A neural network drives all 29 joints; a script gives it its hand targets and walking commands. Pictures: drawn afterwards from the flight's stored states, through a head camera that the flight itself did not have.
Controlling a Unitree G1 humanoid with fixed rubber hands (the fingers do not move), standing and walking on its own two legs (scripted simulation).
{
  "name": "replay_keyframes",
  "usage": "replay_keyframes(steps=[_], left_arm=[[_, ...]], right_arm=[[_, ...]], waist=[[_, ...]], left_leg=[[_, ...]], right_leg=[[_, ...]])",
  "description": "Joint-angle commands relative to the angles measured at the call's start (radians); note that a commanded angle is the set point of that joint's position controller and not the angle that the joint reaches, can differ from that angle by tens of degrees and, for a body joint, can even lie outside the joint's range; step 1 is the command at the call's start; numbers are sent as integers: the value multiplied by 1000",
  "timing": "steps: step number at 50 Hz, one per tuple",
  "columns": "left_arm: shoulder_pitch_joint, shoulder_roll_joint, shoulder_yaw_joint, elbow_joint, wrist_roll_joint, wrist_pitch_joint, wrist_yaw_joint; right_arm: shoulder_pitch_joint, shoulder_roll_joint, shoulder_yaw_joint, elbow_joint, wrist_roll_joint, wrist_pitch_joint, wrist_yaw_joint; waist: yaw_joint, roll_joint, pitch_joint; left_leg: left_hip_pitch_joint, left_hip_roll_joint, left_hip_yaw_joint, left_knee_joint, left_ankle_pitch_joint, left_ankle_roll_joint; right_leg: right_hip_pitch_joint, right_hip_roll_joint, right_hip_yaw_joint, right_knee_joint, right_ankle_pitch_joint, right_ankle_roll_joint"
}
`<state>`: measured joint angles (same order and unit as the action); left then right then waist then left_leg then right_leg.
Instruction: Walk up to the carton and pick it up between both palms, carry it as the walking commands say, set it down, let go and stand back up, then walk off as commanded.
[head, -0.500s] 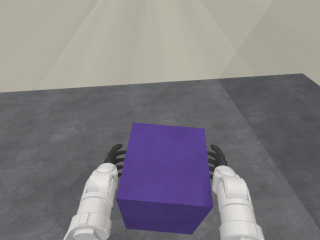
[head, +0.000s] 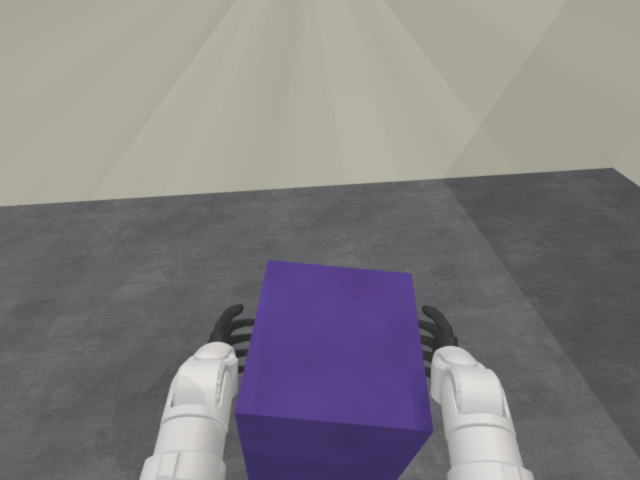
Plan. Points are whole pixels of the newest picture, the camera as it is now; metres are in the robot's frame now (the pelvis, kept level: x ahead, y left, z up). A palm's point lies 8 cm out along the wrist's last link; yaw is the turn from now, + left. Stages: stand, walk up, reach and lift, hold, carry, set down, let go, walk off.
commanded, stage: reach and lift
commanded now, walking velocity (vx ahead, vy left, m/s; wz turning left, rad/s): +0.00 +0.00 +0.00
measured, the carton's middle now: (328, 380) +0.30 -0.02 -0.02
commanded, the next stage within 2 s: hold in 1.30 s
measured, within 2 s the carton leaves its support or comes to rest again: neither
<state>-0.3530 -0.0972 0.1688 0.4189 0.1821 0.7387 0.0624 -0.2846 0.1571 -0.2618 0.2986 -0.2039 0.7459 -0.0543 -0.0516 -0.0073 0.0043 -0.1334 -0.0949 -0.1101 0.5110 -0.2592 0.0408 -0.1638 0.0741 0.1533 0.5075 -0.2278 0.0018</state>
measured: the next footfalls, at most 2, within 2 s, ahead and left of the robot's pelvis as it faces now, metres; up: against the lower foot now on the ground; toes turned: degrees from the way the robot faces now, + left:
none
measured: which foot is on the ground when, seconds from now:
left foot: down 0.00-1.00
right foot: down 0.00-1.00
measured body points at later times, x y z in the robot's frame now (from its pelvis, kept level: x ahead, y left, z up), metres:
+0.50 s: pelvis +0.00 -0.02 +0.00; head -0.05 -0.03 +0.45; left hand +0.31 +0.14 +0.04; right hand +0.31 -0.16 +0.04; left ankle +0.02 +0.10 -0.74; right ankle +0.04 -0.12 -0.74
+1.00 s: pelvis +0.01 -0.02 +0.00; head -0.03 -0.03 +0.45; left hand +0.30 +0.14 +0.03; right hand +0.31 -0.15 +0.03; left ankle +0.02 +0.10 -0.74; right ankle +0.04 -0.12 -0.74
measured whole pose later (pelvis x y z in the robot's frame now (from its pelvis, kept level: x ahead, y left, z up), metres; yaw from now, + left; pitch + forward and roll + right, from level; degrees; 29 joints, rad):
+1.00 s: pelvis +0.01 -0.02 +0.00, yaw +2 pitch -6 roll +0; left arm -0.24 -0.10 0.18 0.26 0.18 0.78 0.05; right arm -0.25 0.15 -0.16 0.25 -0.19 0.76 -0.07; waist -0.01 0.01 0.01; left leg -0.11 -0.08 -0.15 0.49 -0.26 0.01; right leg -0.14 0.08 0.10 0.51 -0.24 -0.03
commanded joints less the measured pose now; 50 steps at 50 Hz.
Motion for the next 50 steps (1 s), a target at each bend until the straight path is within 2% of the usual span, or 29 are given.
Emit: replay_keyframes(steps=[1,3,5,7,9,14,15,16,17,19,21,22,25,26,27,28,29,31,32,34,35,37,41,42,43,46,47,49,50], left_arm=[[-845,-1085,-586,-197,-291,-103,-273],[-868,-1127,-608,-202,-305,-101,-271],[-840,-1113,-579,-183,-287,-92,-268],[-830,-1108,-544,-120,-287,-83,-278],[-902,-1123,-560,-122,-292,-81,-277],[-975,-1103,-540,-156,-308,-101,-288],[-1014,-1080,-568,-179,-310,-102,-285],[-911,-1100,-539,-129,-291,-79,-290],[-939,-1096,-555,-141,-297,-83,-288],[-907,-1089,-518,-138,-291,-85,-296],[-861,-1120,-542,-163,-299,-78,-295],[-775,-1102,-524,-141,-281,-71,-289],[-773,-1044,-499,-140,-270,-60,-291],[-762,-1047,-516,-172,-261,-61,-291],[-759,-1051,-537,-205,-272,-61,-291],[-803,-1064,-574,-255,-309,-68,-290],[-776,-1040,-564,-276,-293,-68,-286],[-776,-1031,-594,-306,-306,-61,-287],[-769,-1016,-609,-328,-310,-66,-287],[-728,-1015,-585,-295,-302,-54,-288],[-745,-1031,-607,-313,-303,-53,-287],[-802,-1002,-642,-389,-332,-58,-286],[-677,-991,-626,-362,-316,-54,-284],[-686,-981,-635,-396,-320,-62,-283],[-730,-971,-638,-408,-340,-67,-286],[-671,-989,-632,-374,-318,-46,-277],[-655,-982,-622,-377,-311,-40,-274],[-671,-993,-663,-409,-319,-46,-273],[-692,-994,-654,-380,-321,-45,-274]], right_arm=[[-726,1113,663,-45,284,-40,233],[-725,1103,640,-34,266,-47,242],[-767,1089,651,-47,279,-45,247],[-798,1109,649,-30,278,-45,235],[-777,1081,585,34,246,-45,239],[-856,1135,639,4,269,-52,244],[-811,1147,610,61,257,-56,242],[-752,1136,588,78,231,-44,237],[-780,1145,601,44,247,-56,232],[-827,1148,623,14,262,-53,232],[-796,1138,630,-17,266,-53,234],[-792,1126,650,-44,278,-51,231],[-728,1128,649,7,263,-30,222],[-701,1130,645,12,256,-32,227],[-698,1132,666,-8,268,-33,230],[-661,1143,667,-12,270,-31,224],[-672,1144,672,-31,268,-34,229],[-614,1148,684,-30,278,-38,221],[-635,1146,705,-75,280,-43,217],[-648,1121,695,-85,279,-33,208],[-598,1121,669,-38,259,-29,213],[-601,1139,702,-81,287,-37,209],[-571,1143,741,-124,300,-37,202],[-575,1146,753,-144,310,-41,197],[-580,1144,758,-143,306,-36,193],[-486,1106,719,-109,276,-18,193],[-511,1111,719,-119,279,-15,190],[-504,1089,724,-142,287,-26,194],[-556,1085,733,-147,288,-28,197]], waist=[[31,28,-390],[14,33,-404],[41,35,-408],[32,-11,-331],[12,42,-304],[42,-23,-408],[27,19,-398],[21,4,-389],[34,45,-409],[63,30,-375],[49,26,-443],[77,27,-417],[77,-8,-349],[64,4,-359],[80,29,-327],[47,7,-426],[65,-15,-380],[46,27,-399],[58,-16,-417],[63,-19,-355],[31,12,-365],[51,40,-405],[57,-10,-454],[64,11,-474],[68,-39,-479],[31,-18,-380],[48,-1,-342],[22,27,-360],[24,-14,-336]], left_leg=[[38,63,-38,-100,109,-37],[59,70,-44,-100,115,-57],[33,60,-37,-103,117,-46],[-14,61,-36,-117,14,-30],[-55,82,-47,-136,-44,-41],[-34,74,-45,-109,-39,-22],[-46,69,-36,-102,-28,-36],[1,60,-30,-95,31,-39],[-10,63,-27,-98,43,-46],[-40,40,-14,-94,12,-32],[33,39,-19,-81,117,-39],[1,38,-19,-85,165,-39],[-3,29,-20,-89,152,-30],[13,26,-16,-91,146,-37],[0,17,-11,-101,162,-39],[69,24,-26,-80,229,-40],[28,25,-29,-90,205,-34],[15,17,-19,-95,215,-42],[7,20,-24,-90,215,-40],[6,18,-23,-89,179,-35],[39,22,-30,-91,177,-40],[3,11,-18,-74,182,-46],[-1,11,-25,-70,228,-39],[-26,2,-27,-75,240,-41],[0,13,-24,-68,230,-37],[0,13,-35,-91,217,-37],[-13,8,-23,-93,195,-38],[-15,14,-38,-90,202,-44],[1,16,-37,-92,172,-39]], right_leg=[[101,-18,-25,-53,114,0],[81,-7,-30,-44,97,-10],[97,-5,-33,-49,93,-7],[90,-16,-34,-61,26,-4],[96,-5,-44,-44,7,-12],[102,-15,-29,-39,-23,-6],[108,-26,-16,-38,-3,-14],[85,-27,-13,-54,27,-18],[123,-28,-18,-50,65,-20],[131,-31,-6,-72,18,-11],[130,-26,-17,-59,114,-9],[157,-23,-13,-52,172,-4],[146,-30,9,-75,174,5],[146,-28,1,-72,172,4],[134,-25,-7,-75,201,8],[158,-26,5,-61,257,2],[161,-24,6,-63,247,9],[208,-39,9,-61,314,11],[226,-39,13,-53,336,15],[190,-36,12,-66,258,17],[151,-28,-4,-69,233,7],[198,-37,17,-52,273,7],[267,-56,35,-33,430,23],[309,-63,45,-28,468,24],[269,-51,33,-29,424,21],[220,-38,14,-56,357,14],[216,-43,15,-62,336,20],[237,-31,6,-50,339,12],[193,-24,-8,-57,260,12]])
